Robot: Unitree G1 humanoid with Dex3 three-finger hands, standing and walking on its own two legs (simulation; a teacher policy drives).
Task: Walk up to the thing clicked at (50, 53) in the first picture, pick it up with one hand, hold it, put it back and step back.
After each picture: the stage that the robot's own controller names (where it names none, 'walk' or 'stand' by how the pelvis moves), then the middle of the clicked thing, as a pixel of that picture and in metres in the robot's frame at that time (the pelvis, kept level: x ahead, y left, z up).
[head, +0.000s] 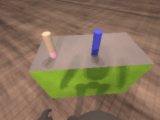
stand; (50, 46) +0.58 +0.39 +0.07
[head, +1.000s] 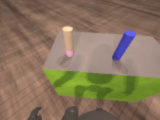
stand; (69, 43) +0.56 +0.19 +0.10
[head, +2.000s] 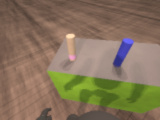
stand; (71, 48) +0.58 +0.19 +0.07
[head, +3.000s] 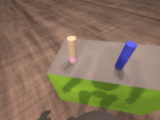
stand; (72, 51) +0.55 +0.18 +0.07
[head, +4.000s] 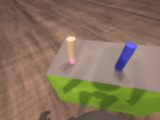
stand; (72, 51) +0.54 +0.18 +0.06
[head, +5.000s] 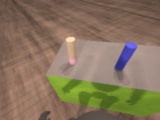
stand; (71, 52) +0.54 +0.18 +0.06
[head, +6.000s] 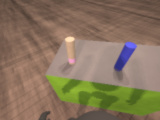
rise first; (71, 52) +0.53 +0.19 +0.06
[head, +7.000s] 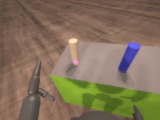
rise first; (74, 53) +0.53 +0.19 +0.07
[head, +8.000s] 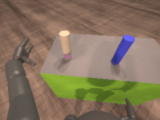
go down; (66, 47) +0.55 +0.18 +0.08
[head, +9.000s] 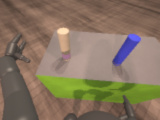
go down; (65, 46) +0.52 +0.17 +0.10
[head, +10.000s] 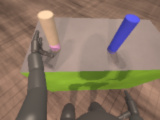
close in; (52, 35) +0.53 +0.20 +0.14
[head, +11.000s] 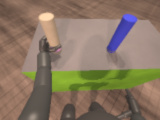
lift; (52, 37) +0.53 +0.19 +0.14
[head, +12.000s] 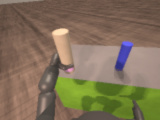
lift; (65, 54) +0.31 +0.15 +0.27
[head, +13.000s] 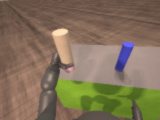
hold; (65, 54) +0.33 +0.15 +0.26
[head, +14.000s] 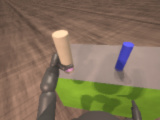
hold; (65, 55) +0.32 +0.16 +0.25
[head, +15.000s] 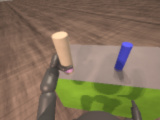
hold; (65, 56) +0.32 +0.16 +0.25
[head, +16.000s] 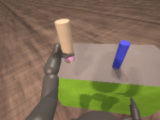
crouch; (66, 44) +0.40 +0.15 +0.28
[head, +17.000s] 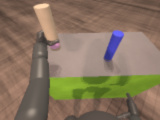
lower; (50, 31) +0.51 +0.20 +0.25
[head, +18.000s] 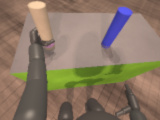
lower; (44, 30) +0.56 +0.19 +0.15
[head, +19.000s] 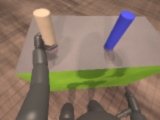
lower; (48, 35) +0.53 +0.19 +0.14
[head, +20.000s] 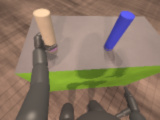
lower; (48, 35) +0.53 +0.19 +0.14
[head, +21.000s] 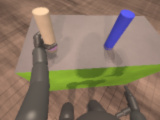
lower; (48, 34) +0.54 +0.19 +0.15
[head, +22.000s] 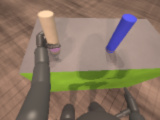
open; (51, 36) +0.53 +0.19 +0.14
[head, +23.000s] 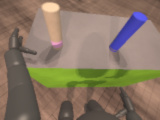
sink last; (55, 31) +0.53 +0.18 +0.15
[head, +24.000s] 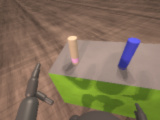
sink last; (74, 51) +0.53 +0.19 +0.11
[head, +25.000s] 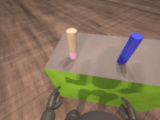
stand; (72, 45) +0.54 +0.18 +0.11
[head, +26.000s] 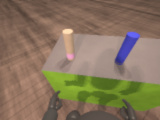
stand; (69, 46) +0.53 +0.18 +0.12
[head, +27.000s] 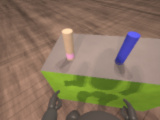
stand; (69, 46) +0.53 +0.18 +0.13
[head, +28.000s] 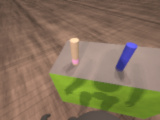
stand; (75, 52) +0.54 +0.16 +0.07
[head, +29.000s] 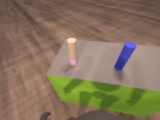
stand; (72, 53) +0.53 +0.17 +0.07
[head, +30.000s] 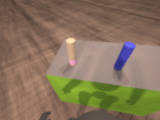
stand; (72, 53) +0.52 +0.18 +0.06
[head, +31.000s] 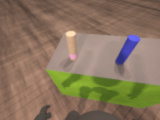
walk; (72, 47) +0.54 +0.17 +0.07
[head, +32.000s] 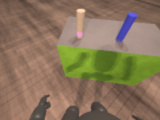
walk; (80, 25) +0.79 +0.13 +0.09
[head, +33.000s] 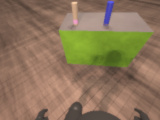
stand; (75, 14) +1.13 +0.28 +0.10
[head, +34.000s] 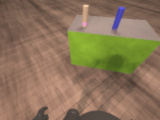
stand; (85, 17) +1.15 +0.15 +0.09
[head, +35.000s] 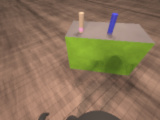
stand; (81, 23) +1.14 +0.15 +0.07
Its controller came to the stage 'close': yes
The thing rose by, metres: 0.21
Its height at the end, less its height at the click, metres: +0.00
